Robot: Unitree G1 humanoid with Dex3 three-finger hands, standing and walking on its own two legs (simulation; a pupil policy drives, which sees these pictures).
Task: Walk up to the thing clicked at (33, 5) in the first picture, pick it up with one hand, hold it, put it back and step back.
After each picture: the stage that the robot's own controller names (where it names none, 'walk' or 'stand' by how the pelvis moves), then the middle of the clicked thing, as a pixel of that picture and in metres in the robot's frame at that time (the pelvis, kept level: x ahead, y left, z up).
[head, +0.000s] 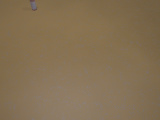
stand; (32, 1) +2.15 +0.73 -0.66
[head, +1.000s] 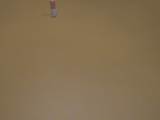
walk; (53, 8) +2.07 +0.37 -0.64
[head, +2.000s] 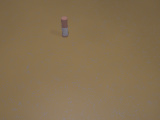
walk; (64, 27) +1.45 +0.17 -0.65
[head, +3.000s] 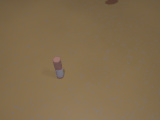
walk; (58, 68) +0.92 +0.23 -0.64
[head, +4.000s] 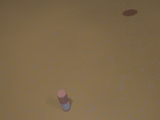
walk; (64, 101) +0.59 +0.22 -0.63
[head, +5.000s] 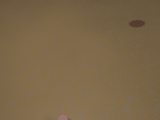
stand; out of the picture +0.40 +0.15 -0.63
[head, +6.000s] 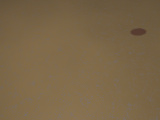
stand; out of the picture +0.39 +0.15 -0.66
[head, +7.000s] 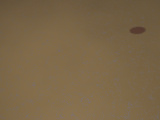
stand; out of the picture +0.39 +0.17 -0.66
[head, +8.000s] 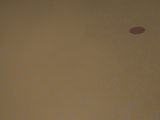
stand; out of the picture +0.39 +0.16 -0.66
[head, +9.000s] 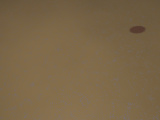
stand; out of the picture +0.37 +0.16 -0.66
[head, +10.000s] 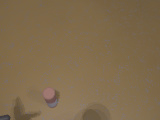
go down; (50, 98) +0.42 +0.16 -0.54
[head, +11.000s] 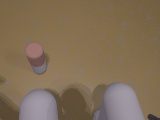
go down; (37, 60) +0.48 +0.17 -0.28
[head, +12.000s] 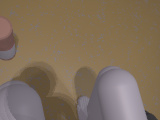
close in; (3, 42) +0.47 +0.20 -0.19
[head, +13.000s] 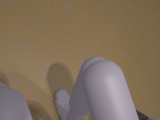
close; out of the picture +0.47 +0.23 -0.17
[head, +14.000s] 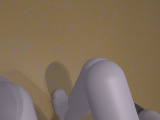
lift; out of the picture +0.42 +0.22 -0.17
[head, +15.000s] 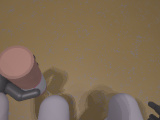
lift; (29, 77) +0.33 +0.18 +0.00
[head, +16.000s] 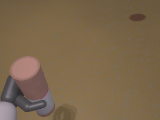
hold; (37, 91) +0.30 +0.16 +0.05
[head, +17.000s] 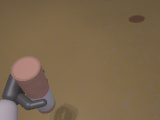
hold; (38, 90) +0.31 +0.16 +0.05
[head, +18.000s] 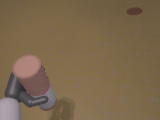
crouch; (39, 87) +0.32 +0.15 +0.02
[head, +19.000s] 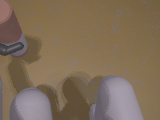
lower; (9, 34) +0.48 +0.17 -0.04
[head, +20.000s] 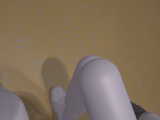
lower; out of the picture +0.46 +0.25 -0.17
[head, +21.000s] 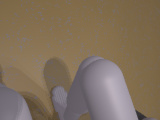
lower; out of the picture +0.46 +0.24 -0.17
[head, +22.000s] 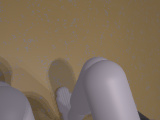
lower; out of the picture +0.45 +0.23 -0.16
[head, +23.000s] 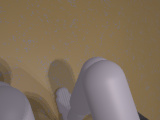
lower; out of the picture +0.45 +0.23 -0.16
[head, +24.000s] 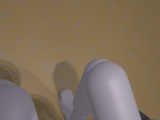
loosen; out of the picture +0.43 +0.21 -0.16
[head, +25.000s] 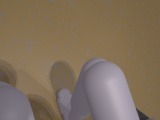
withdraw; out of the picture +0.44 +0.21 -0.18
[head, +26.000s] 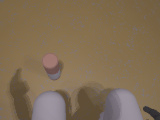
walk; (52, 68) +0.45 +0.15 -0.34
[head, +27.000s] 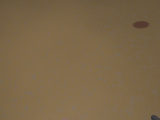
stand; out of the picture +0.38 +0.13 -0.59
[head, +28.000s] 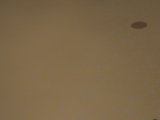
stand; out of the picture +0.38 +0.13 -0.60
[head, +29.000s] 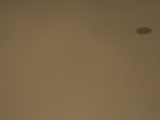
stand; out of the picture +0.39 +0.12 -0.63
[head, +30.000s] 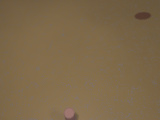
walk; (70, 118) +0.41 +0.12 -0.64
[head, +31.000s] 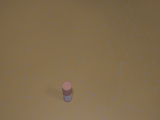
walk; (67, 92) +0.54 +0.10 -0.64
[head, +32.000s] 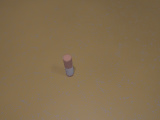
walk; (68, 66) +0.81 +0.17 -0.63
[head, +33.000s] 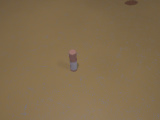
stand; (73, 61) +1.02 +0.13 -0.64
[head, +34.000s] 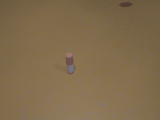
stand; (69, 63) +1.01 +0.14 -0.66
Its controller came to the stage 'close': yes
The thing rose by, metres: 0.69
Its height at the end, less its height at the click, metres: +0.00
